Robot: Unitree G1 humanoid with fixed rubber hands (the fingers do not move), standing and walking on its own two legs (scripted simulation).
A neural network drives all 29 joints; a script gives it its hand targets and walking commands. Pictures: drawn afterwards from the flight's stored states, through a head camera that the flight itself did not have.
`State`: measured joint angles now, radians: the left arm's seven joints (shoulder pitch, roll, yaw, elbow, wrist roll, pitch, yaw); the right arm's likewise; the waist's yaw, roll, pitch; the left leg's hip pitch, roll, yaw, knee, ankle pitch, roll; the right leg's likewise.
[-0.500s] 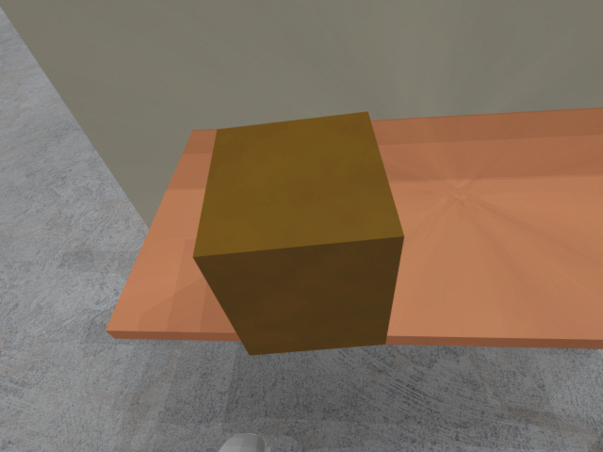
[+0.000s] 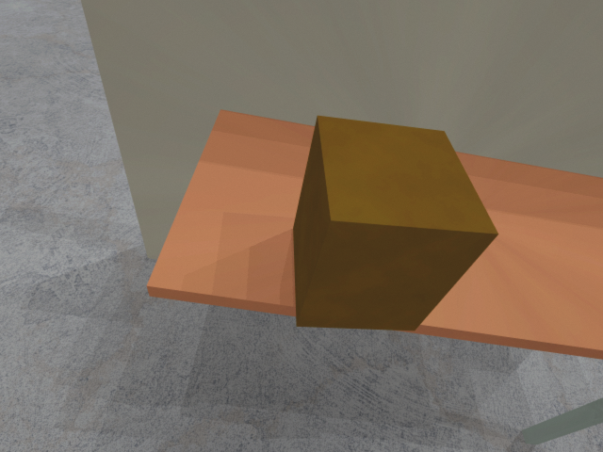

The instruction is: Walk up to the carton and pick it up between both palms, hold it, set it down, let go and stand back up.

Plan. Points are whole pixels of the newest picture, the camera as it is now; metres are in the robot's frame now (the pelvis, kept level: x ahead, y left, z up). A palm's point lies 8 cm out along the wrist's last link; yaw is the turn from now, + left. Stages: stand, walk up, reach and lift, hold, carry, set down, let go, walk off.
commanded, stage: walk up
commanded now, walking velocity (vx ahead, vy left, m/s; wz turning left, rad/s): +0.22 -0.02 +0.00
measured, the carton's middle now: (369, 230) +0.44 -0.10 +0.06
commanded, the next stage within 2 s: none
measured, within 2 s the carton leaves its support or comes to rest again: neither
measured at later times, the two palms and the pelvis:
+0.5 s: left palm (199, 437) +0.20 +0.13 -0.16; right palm out of the picture -0.03 -0.28 -0.17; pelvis +0.09 -0.09 -0.03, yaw -1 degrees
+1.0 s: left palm out of the picture +0.07 +0.21 -0.13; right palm out of the picture +0.09 -0.33 -0.16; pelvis +0.04 -0.06 -0.02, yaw +1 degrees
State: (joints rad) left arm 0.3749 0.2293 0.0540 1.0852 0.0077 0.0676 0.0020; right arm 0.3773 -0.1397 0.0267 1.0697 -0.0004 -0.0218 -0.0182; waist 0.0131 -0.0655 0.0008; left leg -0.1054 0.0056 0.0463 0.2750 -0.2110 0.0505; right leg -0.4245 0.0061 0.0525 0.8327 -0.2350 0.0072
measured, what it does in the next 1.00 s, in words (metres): steps on the spot: right foot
